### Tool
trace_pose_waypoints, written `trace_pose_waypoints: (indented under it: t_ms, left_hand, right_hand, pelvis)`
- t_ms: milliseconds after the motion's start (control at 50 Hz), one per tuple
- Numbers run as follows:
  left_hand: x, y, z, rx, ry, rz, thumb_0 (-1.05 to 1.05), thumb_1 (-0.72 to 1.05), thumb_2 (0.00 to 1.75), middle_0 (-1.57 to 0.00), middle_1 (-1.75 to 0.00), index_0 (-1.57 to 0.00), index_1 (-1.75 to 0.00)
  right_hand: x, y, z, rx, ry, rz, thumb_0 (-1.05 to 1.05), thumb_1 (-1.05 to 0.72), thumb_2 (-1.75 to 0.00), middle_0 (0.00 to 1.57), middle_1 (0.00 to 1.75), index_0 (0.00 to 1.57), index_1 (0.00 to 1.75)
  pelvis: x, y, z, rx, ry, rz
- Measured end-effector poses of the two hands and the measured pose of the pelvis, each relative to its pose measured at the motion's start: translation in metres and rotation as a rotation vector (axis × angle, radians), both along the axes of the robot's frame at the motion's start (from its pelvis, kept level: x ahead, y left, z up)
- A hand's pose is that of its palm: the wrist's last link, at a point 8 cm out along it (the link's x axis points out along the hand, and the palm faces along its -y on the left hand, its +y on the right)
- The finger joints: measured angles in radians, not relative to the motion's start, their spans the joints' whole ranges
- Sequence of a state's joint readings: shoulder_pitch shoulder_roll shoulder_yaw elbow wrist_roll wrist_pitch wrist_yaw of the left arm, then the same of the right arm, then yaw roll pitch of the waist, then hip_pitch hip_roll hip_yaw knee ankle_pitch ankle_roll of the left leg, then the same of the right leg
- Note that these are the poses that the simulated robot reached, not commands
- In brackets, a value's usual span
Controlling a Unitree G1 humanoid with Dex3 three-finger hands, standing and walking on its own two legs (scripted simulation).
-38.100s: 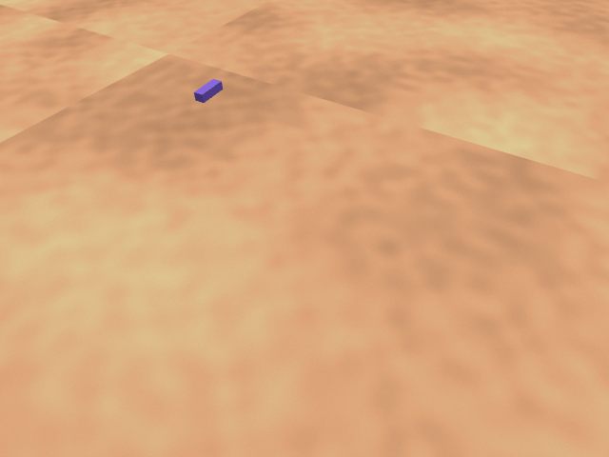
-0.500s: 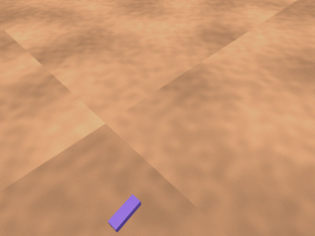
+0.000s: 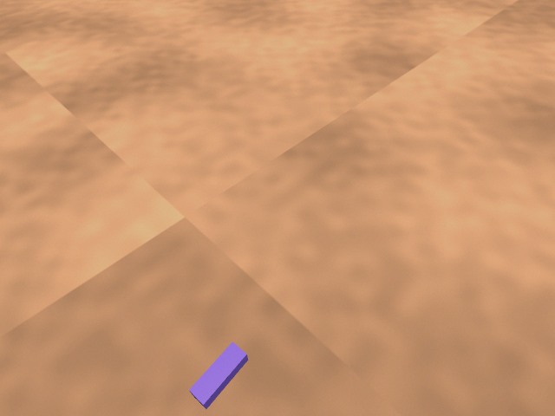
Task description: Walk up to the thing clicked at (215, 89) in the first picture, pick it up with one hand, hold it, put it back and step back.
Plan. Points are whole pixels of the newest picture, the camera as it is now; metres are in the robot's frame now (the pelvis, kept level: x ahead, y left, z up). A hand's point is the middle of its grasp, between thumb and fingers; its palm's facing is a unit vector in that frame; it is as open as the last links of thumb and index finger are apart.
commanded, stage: stand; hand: left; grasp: from above
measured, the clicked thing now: (220, 374) +0.43 +0.23 -0.76
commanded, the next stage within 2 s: step back in 0.08 s
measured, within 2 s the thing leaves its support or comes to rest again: neither
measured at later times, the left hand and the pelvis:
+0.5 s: hand out of the picture +0.08 +0.31 -0.18, palm faces -0.03 -0.93 -0.37, open 7.4 cm; pelvis -0.07 +0.05 -0.02, yaw +0 degrees
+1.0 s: hand out of the picture -0.07 +0.28 -0.15, palm faces -0.08 -0.91 -0.42, open 7.4 cm; pelvis -0.18 +0.02 -0.02, yaw -5 degrees
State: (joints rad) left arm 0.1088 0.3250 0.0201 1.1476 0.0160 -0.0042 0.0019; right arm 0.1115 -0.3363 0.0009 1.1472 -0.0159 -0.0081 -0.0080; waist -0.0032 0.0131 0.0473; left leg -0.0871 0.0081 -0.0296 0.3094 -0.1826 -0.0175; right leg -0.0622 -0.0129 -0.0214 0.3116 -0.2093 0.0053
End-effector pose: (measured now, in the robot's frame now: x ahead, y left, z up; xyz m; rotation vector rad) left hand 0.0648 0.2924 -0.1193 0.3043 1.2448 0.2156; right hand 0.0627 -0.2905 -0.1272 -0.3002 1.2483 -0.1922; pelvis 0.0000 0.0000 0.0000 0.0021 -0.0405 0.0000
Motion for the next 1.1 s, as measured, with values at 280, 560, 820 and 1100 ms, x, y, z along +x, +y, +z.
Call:
trace_pose_waypoints:
  t_ms: [280,560,820,1100]
  left_hand:
    - [0.000,0.025,-0.005,0.039,-0.031,-0.026,0.01,0.90,0.90,-0.21,-0.30,-0.21,-0.30]
    - [0.001,0.056,-0.024,0.010,-0.090,-0.089,0.01,0.90,0.90,-0.20,-0.30,-0.21,-0.30]
    - [-0.071,0.044,-0.020,0.059,-0.052,-0.153,0.01,0.90,0.90,-0.20,-0.30,-0.21,-0.30]
    - [-0.149,0.033,0.017,0.085,-0.137,-0.119,0.01,0.90,0.90,-0.21,-0.30,-0.21,-0.30]
  right_hand:
    - [-0.007,-0.009,0.000,-0.043,-0.013,-0.007,0.00,-0.91,-0.90,0.20,0.30,0.20,0.30]
    - [-0.087,0.029,0.011,-0.110,0.041,-0.030,0.00,-0.90,-0.90,0.20,0.30,0.20,0.30]
    - [-0.128,0.018,-0.014,-0.050,-0.097,-0.055,0.00,-0.90,-0.90,0.21,0.30,0.20,0.31]
    - [-0.211,-0.005,-0.008,-0.062,-0.028,-0.034,0.00,-0.91,-0.90,0.20,0.30,0.20,0.30]
  pelvis:
    - [-0.034,0.011,-0.011,-0.007,0.006,-0.007]
    - [-0.077,0.049,-0.017,-0.025,0.014,-0.023]
    - [-0.136,0.035,-0.032,0.007,-0.011,-0.104]
    - [-0.209,0.028,-0.017,0.025,0.010,-0.054]
